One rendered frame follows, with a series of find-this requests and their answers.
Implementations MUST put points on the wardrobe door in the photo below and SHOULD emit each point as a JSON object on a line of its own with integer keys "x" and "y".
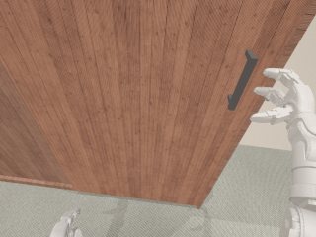
{"x": 24, "y": 152}
{"x": 131, "y": 95}

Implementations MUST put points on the robot right forearm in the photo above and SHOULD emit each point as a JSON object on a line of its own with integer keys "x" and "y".
{"x": 302, "y": 137}

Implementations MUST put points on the left robot hand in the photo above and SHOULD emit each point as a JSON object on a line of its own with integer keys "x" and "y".
{"x": 61, "y": 228}

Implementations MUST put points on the right robot upper arm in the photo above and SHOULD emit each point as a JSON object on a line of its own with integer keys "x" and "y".
{"x": 298, "y": 222}

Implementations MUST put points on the right robot hand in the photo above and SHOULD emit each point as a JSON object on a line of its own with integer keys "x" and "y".
{"x": 299, "y": 98}

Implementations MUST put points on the handle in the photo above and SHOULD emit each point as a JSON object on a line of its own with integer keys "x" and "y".
{"x": 243, "y": 80}

